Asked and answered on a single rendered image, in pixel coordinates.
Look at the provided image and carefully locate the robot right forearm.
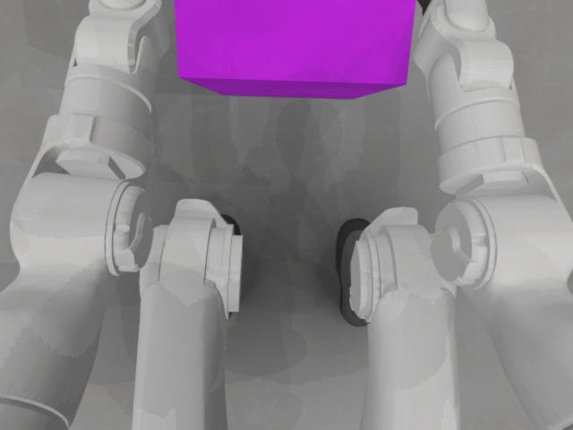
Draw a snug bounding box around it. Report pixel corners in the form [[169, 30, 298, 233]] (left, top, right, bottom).
[[413, 0, 573, 224]]

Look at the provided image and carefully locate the carton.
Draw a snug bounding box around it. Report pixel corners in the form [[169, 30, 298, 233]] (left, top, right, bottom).
[[175, 0, 416, 99]]

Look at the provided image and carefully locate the robot left forearm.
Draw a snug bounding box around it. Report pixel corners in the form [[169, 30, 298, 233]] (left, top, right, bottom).
[[10, 0, 171, 260]]

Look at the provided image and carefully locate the robot left thigh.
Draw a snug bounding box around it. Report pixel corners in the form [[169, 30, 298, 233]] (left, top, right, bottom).
[[132, 216, 243, 430]]

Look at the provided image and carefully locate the left robot upper arm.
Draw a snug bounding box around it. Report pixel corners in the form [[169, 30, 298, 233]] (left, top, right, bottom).
[[0, 172, 154, 430]]

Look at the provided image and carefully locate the right robot upper arm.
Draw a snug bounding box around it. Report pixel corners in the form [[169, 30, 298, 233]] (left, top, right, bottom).
[[430, 194, 573, 430]]

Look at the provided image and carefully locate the robot right foot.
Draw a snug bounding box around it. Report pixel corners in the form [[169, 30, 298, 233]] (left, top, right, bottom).
[[336, 219, 371, 327]]

